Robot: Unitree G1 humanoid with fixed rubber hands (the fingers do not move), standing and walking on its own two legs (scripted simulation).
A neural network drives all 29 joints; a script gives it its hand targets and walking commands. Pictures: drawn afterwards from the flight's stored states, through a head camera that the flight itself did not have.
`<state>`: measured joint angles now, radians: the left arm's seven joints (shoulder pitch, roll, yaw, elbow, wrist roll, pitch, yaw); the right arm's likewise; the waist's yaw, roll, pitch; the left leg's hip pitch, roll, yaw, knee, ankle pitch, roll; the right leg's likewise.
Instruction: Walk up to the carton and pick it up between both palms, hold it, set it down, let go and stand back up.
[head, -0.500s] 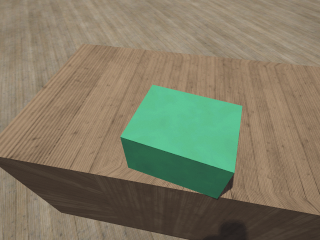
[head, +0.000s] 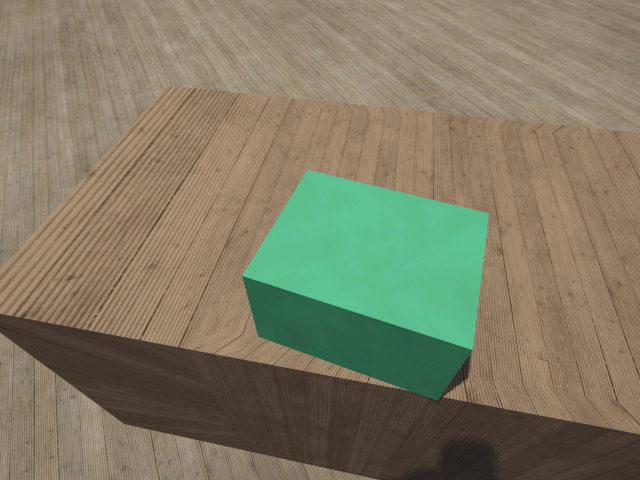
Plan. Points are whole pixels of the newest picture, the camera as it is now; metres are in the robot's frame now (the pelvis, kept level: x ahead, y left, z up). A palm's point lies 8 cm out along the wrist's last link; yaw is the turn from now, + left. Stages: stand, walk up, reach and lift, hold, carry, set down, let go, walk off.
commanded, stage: stand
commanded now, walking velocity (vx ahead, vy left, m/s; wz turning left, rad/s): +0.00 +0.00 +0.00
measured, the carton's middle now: (368, 277) +0.40 -0.06 -0.01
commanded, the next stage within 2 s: none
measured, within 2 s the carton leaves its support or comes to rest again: neither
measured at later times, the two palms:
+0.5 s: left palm out of the picture -0.02 +0.19 -0.15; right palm out of the picture -0.02 -0.20 -0.15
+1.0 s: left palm out of the picture -0.01 +0.19 -0.15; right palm out of the picture -0.01 -0.20 -0.15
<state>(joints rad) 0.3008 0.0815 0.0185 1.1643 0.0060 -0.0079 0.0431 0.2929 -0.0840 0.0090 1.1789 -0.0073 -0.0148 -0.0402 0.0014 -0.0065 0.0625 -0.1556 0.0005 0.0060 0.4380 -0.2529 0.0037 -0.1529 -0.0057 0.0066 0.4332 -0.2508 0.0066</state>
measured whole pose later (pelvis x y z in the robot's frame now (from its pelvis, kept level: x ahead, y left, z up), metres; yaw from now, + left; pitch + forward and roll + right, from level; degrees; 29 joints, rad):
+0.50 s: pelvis +0.01 +0.00 +0.00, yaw +0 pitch -2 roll +0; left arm 0.30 0.08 0.02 1.16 0.00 -0.01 0.04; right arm 0.29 -0.09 0.01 1.18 -0.01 -0.02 -0.04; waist 0.00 -0.01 0.06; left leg -0.14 0.00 0.00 0.44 -0.26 0.00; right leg -0.14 0.00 0.00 0.43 -0.26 0.00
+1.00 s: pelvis +0.02 +0.00 +0.00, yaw +0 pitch -2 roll +0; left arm 0.29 0.09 0.02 1.16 0.01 -0.02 0.05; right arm 0.28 -0.09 0.01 1.19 -0.01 -0.02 -0.04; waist -0.01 -0.01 0.07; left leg -0.13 0.01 0.00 0.43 -0.27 0.00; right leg -0.12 0.00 0.00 0.42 -0.27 0.00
